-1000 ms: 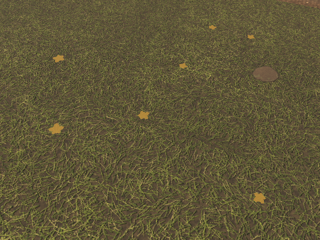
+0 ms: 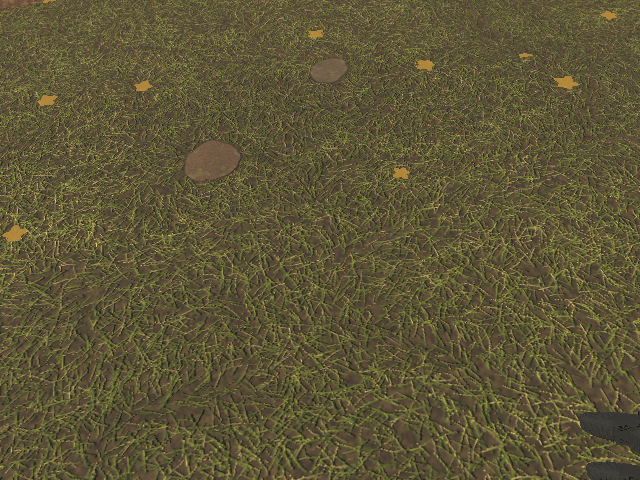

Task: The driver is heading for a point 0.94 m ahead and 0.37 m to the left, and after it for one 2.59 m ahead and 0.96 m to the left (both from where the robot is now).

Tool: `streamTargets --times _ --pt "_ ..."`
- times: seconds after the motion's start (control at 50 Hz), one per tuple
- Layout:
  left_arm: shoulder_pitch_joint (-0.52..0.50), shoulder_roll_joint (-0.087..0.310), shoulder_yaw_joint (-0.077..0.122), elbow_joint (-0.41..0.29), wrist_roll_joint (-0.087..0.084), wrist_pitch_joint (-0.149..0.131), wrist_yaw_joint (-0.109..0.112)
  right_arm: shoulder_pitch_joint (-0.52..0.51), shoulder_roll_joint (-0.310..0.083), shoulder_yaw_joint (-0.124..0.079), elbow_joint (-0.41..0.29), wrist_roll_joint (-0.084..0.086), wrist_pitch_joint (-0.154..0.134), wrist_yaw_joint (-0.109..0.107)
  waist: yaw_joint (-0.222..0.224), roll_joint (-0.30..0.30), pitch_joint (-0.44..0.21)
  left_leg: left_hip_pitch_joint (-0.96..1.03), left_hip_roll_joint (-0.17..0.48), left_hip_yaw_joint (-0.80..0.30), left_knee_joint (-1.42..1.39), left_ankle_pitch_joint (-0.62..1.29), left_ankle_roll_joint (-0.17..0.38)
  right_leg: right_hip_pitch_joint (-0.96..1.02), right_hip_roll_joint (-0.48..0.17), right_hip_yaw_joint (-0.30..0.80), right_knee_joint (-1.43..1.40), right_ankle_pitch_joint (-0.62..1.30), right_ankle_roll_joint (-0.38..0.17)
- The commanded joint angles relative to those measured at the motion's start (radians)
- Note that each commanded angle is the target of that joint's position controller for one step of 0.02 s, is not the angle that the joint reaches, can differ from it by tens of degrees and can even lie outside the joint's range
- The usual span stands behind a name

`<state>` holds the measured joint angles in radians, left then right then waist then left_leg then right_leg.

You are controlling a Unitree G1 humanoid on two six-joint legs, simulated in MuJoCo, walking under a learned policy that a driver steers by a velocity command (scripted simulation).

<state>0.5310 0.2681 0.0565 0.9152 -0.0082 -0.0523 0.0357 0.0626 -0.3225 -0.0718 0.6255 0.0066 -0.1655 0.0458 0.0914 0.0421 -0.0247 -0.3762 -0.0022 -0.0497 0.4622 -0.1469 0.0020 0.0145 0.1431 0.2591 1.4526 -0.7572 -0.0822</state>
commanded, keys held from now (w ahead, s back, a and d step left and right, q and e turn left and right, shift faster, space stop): w+shift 0.08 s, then w+q+shift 0.92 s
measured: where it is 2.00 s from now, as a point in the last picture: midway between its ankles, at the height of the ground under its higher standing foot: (147, 199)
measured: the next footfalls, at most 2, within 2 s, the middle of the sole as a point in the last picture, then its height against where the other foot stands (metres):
right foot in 0.32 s outside the picture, level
left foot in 0.82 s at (251, 362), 0.17 m lower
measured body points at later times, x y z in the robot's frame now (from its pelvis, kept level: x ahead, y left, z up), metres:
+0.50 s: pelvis +0.44 +0.05 -0.01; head +0.44 +0.05 +0.44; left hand +0.47 +0.33 -0.12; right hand +0.59 -0.20 -0.12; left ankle +0.39 +0.16 -0.66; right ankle +0.45 -0.08 -0.74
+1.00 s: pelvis +0.85 +0.28 -0.20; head +0.88 +0.29 +0.25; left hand +0.89 +0.59 -0.26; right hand +0.96 +0.04 -0.34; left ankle +0.78 +0.29 -0.91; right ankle +0.99 +0.12 -0.82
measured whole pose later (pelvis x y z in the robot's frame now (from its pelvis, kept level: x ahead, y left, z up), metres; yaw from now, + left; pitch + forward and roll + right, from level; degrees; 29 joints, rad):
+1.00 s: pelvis +0.85 +0.28 -0.20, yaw +42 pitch +1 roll +2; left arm 0.07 0.20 0.01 0.62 -0.03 -0.15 0.02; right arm 0.52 -0.23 -0.06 0.92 0.00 -0.05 0.02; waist -0.08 -0.02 0.04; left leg -0.27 -0.21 -0.07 0.69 -0.42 0.15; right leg -0.64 -0.09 0.21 1.32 -0.43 0.07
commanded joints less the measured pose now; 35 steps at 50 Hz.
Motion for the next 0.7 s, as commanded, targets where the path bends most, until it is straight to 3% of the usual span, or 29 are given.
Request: streamTargets --times 0.02,0.04,0.06,0.08,0.1,0.12,0.14,0.16,0.18,0.2,0.24,0.28,0.3,0.32,0.34,0.36,0.38,0.4,0.42,0.44,0.48,0.5,0.52,0.56,0.58,0.6,0.62,0.66,0.7 --pt "0.114 -0.007 -0.045 -0.113 -0.074 -0.062 -0.007 0.612 -0.159 -0.047 0.166 -0.06 0.046 0.018 -0.197 0.455 -0.387 1.082 0.361 -0.511 0.142 0.595 0.231 -0.956 -0.018 -0.001 0.707 0.037 0.065" --pt "-0.089 0.053 -0.024 -0.181 -0.061 -0.058 0.005 0.455 -0.032 -0.02 0.155 -0.043 0.056 0.013 -0.175 -0.014 -0.262 0.845 0.311 -0.593 -0.104 0.037 0.228 -0.949 -0.12 -0.087 0.487 0.23 0.039" --pt "-0.11 0.044 -0.025 -0.208 -0.085 -0.057 0.011 0.336 -0.157 -0.042 0.166 -0.02 0.029 0.003 -0.107 0.062 -0.117 0.655 0.43 -0.783 -0.167 0.097 0.358 -1.009 -0.088 -0.122 0.582 0.251 0.077" --pt "-0.154 0.028 -0.035 -0.224 -0.053 -0.039 0.017 0.346 -0.127 -0.025 0.202 -0.025 0.005 0.01 -0.095 -0.076 -0.032 0.516 0.448 -0.793 -0.128 0.273 0.393 -1.033 -0.12 -0.114 0.598 0.176 0.082" --pt "-0.227 0.005 -0.045 -0.241 -0.033 -0.038 0.005 0.404 -0.011 0.007 0.239 -0.023 0.002 0.018 -0.087 -0.204 0.019 0.383 0.397 -0.653 -0.06 0.122 0.358 -1.021 -0.209 -0.027 0.427 0.223 0.017" --pt "-0.303 -0.036 -0.045 -0.269 -0.025 -0.045 -0.016 0.361 0.064 0.036 0.26 -0.006 0.002 0.011 -0.031 -0.164 0.069 0.263 0.3 -0.528 -0.075 0.056 0.27 -1.021 -0.252 -0.037 0.236 0.344 -0.03" --pt "-0.395 -0.036 -0.061 -0.333 -0.004 -0.051 -0.027 0.265 0.053 0.044 0.243 0.019 0.014 -0.01 0.016 -0.085 0.192 0.012 0.187 -0.352 -0.174 0.131 0.215 -0.927 -0.279 -0.123 -0.093 0.427 -0.01" --pt "-0.458 -0.024 -0.061 -0.361 0.03 -0.072 -0.029 0.244 0.025 0.045 0.221 0.006 0.024 -0.036 -0.015 -0.037 0.216 -0.131 0.107 -0.279 -0.238 0.221 0.204 -0.755 -0.268 -0.18 -0.346 0.577 0.028" --pt "-0.448 -0.034 -0.061 -0.358 0.062 -0.086 -0.032 0.28 0.005 0.041 0.226 -0.003 0.025 -0.048 -0.023 -0.014 0.161 -0.226 0.049 -0.219 -0.219 0.324 0.2 -0.515 -0.232 -0.215 -0.493 0.77 0.065" --pt "-0.441 -0.05 -0.066 -0.356 0.056 -0.09 -0.039 0.327 -0.031 0.027 0.238 0.014 0.025 -0.055 -0.029 -0.014 0.119 -0.29 0.063 -0.21 -0.252 0.361 0.216 -0.303 -0.184 -0.244 -0.572 0.868 0.093" --pt "-0.474 -0.002 -0.049 -0.368 0.009 -0.077 -0.035 0.383 -0.102 0.005 0.255 0.05 0.031 -0.058 -0.04 -0.01 0.135 -0.128 0.129 -0.259 -0.276 0.44 0.239 -0.263 -0.136 -0.257 -0.716 0.763 0.11" --pt "-0.402 0.077 -0.005 -0.36 -0.018 -0.074 -0.022 0.454 -0.064 0.019 0.285 0.051 0.046 -0.05 0.014 -0.029 0.048 0.073 0.113 -0.229 -0.06 0.722 0.19 -0.136 -0.075 -0.281 -0.861 0.717 0.063" --pt "-0.239 0.122 0.021 -0.332 -0.018 -0.073 -0.021 0.433 -0.067 0.022 0.279 0.029 0.057 -0.046 0.106 0.009 -0.059 0.042 0.09 -0.221 0.158 0.76 0.157 0.064 -0.113 -0.229 -0.831 0.744 0.021" --pt "-0.025 0.18 0.041 -0.303 -0.014 -0.062 -0.013 0.39 -0.044 0.034 0.245 -0.011 0.063 -0.042 0.198 0.007 -0.208 -0.057 0.034 -0.176 0.453 0.604 0.123 0.301 -0.265 -0.075 -0.81 0.547 -0.033" --pt "0.045 0.233 0.049 -0.275 0.007 -0.068 -0.029 0.573 0.118 0.072 0.233 0.021 0.061 -0.039 0.092 -0.281 -0.418 -0.259 -0.087 -0.155 0.897 -0.274 0.093 0.525 -0.566 0.439 -0.922 0.298 -0.22" --pt "0.031 0.135 0.038 -0.262 -0.008 -0.072 -0.036 0.513 0.038 0.056 0.222 0.055 0.067 -0.048 0.112 -0.285 -0.32 -0.42 -0.049 -0.126 0.996 -0.288 0.086 0.459 -0.561 0.63 -1.088 0.105 -0.224" --pt "-0.066 0.081 0.026 -0.256 -0.02 -0.067 -0.033 0.396 0.002 0.038 0.185 0.06 0.078 -0.056 0.09 -0.225 -0.097 -0.521 0.011 -0.114 0.971 -0.218 0.082 0.316 -0.527 0.479 -1.111 0.108 -0.174" --pt "-0.137 0.067 0.023 -0.243 -0.008 -0.065 -0.039 0.333 0.01 0.034 0.168 0.046 0.084 -0.06 0.045 -0.111 0.025 -0.481 0.053 -0.097 0.913 -0.166 0.079 0.129 -0.498 0.333 -1.138 0.287 -0.152" --pt "-0.193 0.045 0.02 -0.234 0.011 -0.068 -0.044 0.308 0.018 0.027 0.166 0.028 0.096 -0.061 0.0 -0.076 0.089 -0.405 0.082 -0.09 0.864 -0.141 0.075 -0.022 -0.464 0.203 -1.162 0.429 -0.136" --pt "-0.238 0.02 0.015 -0.226 0.022 -0.073 -0.046 0.325 0.035 0.022 0.163 0.028 0.114 -0.057 -0.051 -0.092 0.115 -0.337 0.116 -0.097 0.82 -0.138 0.069 -0.124 -0.438 0.093 -1.19 0.49 -0.118" --pt "-0.329 0.006 0.013 -0.225 -0.001 -0.079 -0.053 0.297 0.065 0.022 0.13 0.034 0.153 -0.053 -0.102 -0.136 0.143 -0.288 0.176 -0.082 0.7 -0.189 0.059 -0.221 -0.448 -0.056 -1.289 0.558 -0.092" --pt "-0.342 0.024 0.021 -0.217 -0.009 -0.079 -0.051 0.253 0.058 0.02 0.11 0.029 0.162 -0.055 -0.105 -0.111 0.169 -0.305 0.194 -0.069 0.651 -0.159 0.053 -0.241 -0.455 -0.106 -1.323 0.58 -0.089" --pt "-0.33 0.053 0.032 -0.205 -0.008 -0.081 -0.046 0.189 0.039 0.016 0.075 0.022 0.161 -0.045 -0.093 -0.079 0.173 -0.346 0.203 -0.065 0.602 -0.09 0.046 -0.217 -0.454 -0.155 -1.321 0.642 -0.091" --pt "-0.283 0.128 0.061 -0.18 0.009 -0.084 -0.036 0.26 0.03 0.006 0.092 0.007 0.156 -0.01 -0.112 -0.04 0.053 -0.339 0.191 -0.024 0.688 0.16 0.039 -0.116 -0.438 -0.277 -1.205 0.755 -0.121" --pt "-0.305 0.121 0.056 -0.183 0.012 -0.085 -0.032 0.26 0.019 0.002 0.092 0.014 0.155 0.003 -0.124 -0.036 0.051 -0.344 0.184 -0.007 0.698 0.225 0.044 -0.12 -0.418 -0.334 -1.183 0.792 -0.107" --pt "-0.278 0.068 0.045 -0.163 -0.003 -0.089 -0.013 0.175 0.011 -0.009 0.073 0.032 0.142 0.009 -0.11 -0.063 0.127 -0.46 0.188 -0.068 0.582 0.297 0.071 -0.071 -0.394 -0.351 -1.182 0.674 -0.049" --pt "-0.286 0.073 0.041 -0.158 -0.003 -0.088 0.009 0.102 -0.002 -0.008 0.04 0.024 0.132 0.021 -0.113 -0.047 0.163 -0.373 0.163 -0.027 0.37 0.521 0.076 -0.162 -0.332 -0.455 -1.196 0.604 0.003" --pt "-0.226 0.112 0.049 -0.154 0.004 -0.085 0.02 0.034 -0.008 -0.008 0.031 0.012 0.112 0.042 -0.08 -0.02 0.145 -0.149 0.094 0.063 0.231 0.741 0.083 -0.199 -0.313 -0.537 -1.141 0.516 0.049" --pt "-0.214 0.155 0.056 -0.161 0.007 -0.073 0.008 0.077 -0.031 -0.018 0.053 0.031 0.117 0.053 -0.105 -0.044 0.144 -0.075 0.072 0.099 0.201 0.726 0.079 -0.145 -0.338 -0.564 -1.064 0.572 0.063"
Keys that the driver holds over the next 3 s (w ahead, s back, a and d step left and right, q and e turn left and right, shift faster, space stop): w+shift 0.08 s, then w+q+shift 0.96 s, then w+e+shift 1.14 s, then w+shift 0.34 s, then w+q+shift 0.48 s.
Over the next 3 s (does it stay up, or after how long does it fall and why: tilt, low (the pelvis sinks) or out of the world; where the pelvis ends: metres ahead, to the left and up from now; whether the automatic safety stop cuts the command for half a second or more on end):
stays up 2.40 0.72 -0.56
